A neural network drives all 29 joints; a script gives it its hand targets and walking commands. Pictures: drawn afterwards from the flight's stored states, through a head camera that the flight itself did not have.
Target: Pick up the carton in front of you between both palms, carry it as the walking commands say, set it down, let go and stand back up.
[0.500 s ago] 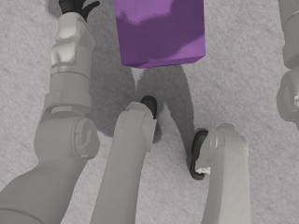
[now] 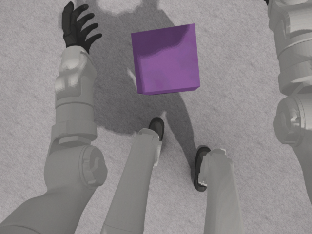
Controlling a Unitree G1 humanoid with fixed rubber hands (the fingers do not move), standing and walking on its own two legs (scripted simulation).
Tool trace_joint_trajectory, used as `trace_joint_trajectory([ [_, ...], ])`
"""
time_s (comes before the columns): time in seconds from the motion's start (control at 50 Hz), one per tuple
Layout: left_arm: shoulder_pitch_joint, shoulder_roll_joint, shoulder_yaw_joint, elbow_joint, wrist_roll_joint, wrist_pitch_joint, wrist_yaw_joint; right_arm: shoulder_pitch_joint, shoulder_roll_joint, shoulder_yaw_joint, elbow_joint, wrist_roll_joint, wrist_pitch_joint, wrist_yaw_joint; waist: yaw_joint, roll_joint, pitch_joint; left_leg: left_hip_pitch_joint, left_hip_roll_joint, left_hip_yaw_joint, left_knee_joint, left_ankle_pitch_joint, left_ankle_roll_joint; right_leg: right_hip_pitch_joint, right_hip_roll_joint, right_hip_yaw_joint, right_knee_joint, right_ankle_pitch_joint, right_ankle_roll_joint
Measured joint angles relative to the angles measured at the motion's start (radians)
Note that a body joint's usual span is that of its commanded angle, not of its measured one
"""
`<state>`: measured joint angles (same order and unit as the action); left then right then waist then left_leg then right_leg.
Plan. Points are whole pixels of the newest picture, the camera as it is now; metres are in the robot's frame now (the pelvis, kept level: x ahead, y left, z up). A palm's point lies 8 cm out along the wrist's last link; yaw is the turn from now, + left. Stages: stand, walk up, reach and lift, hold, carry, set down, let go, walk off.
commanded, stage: set down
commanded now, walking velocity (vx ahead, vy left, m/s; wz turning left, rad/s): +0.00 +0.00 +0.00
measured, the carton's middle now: (167, 66) +0.50 +0.12 -0.46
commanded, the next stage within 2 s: let go in 0.06 s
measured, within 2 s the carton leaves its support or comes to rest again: neither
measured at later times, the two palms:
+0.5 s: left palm (39, 82) +0.36 +0.26 +0.03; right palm out of the picture +0.45 -0.13 +0.02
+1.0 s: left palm out of the picture +0.25 +0.25 +0.11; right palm out of the picture +0.33 -0.19 +0.09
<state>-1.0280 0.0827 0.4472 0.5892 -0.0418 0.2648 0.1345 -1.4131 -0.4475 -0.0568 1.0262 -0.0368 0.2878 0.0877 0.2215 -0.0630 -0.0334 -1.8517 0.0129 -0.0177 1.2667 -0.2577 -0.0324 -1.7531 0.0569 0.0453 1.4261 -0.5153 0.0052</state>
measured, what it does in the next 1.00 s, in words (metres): rises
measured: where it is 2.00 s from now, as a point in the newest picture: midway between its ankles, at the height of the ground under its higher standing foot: (177, 161)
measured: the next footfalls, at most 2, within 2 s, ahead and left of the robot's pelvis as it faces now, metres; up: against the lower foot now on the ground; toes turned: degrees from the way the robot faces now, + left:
none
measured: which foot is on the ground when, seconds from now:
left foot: down 0.00-1.00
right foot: down 0.00-1.00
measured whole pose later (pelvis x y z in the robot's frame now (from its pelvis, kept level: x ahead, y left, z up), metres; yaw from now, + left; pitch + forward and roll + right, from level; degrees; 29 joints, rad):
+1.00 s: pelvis +0.10 +0.01 +0.18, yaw +1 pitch +7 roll +1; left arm 0.21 0.22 0.00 0.36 -0.03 0.05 -0.07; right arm 0.04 -0.17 -0.10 0.54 -0.05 0.01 -0.01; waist 0.08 0.01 0.06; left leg -0.44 -0.02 -0.02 0.50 -0.19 0.00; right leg -0.29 0.00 0.04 0.53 -0.36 0.01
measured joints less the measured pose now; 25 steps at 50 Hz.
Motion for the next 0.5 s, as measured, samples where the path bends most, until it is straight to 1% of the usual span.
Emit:
trace_joint_trajectory([
  [0.14,0.049,-0.030,0.021,-0.004,0.056,-0.019,-0.023,0.044,0.033,-0.054,0.020,-0.043,-0.026,0.008,-0.005,-0.001,-0.013,0.125,0.006,0.004,-0.145,0.039,0.005,0.120,0.001,0.006,-0.153,0.053,0.003],
  [0.22,0.130,-0.043,0.004,-0.034,0.092,-0.039,-0.058,0.138,0.083,-0.105,-0.033,-0.081,-0.047,-0.012,-0.021,0.009,-0.028,0.197,0.009,0.004,-0.218,0.057,0.010,0.194,0.001,0.007,-0.239,0.080,0.007],
  [0.28,0.233,-0.048,-0.029,-0.064,0.121,-0.057,-0.101,0.266,0.144,-0.144,-0.115,-0.109,-0.063,-0.047,-0.036,0.019,-0.044,0.263,0.012,0.006,-0.270,0.066,0.016,0.264,0.002,0.010,-0.304,0.099,0.011],
  [0.36,0.390,-0.034,-0.090,-0.088,0.143,-0.076,-0.164,0.476,0.235,-0.178,-0.244,-0.129,-0.079,-0.116,-0.051,0.036,-0.053,0.382,0.016,0.015,-0.334,0.069,0.026,0.386,0.002,0.021,-0.386,0.116,0.019],
  [0.44,0.531,0.008,-0.163,-0.095,0.133,-0.096,-0.212,0.669,0.299,-0.180,-0.349,-0.129,-0.098,-0.174,-0.060,0.055,-0.035,0.529,0.018,0.026,-0.396,0.069,0.036,0.538,0.000,0.032,-0.468,0.130,0.026],
  [0.5,0.628,0.046,-0.225,-0.098,0.111,-0.117,-0.236,0.789,0.323,-0.172,-0.393,-0.119,-0.121,-0.197,-0.069,0.067,-0.017,0.643,0.015,0.032,-0.444,0.069,0.041,0.657,-0.006,0.038,-0.528,0.139,0.029],
])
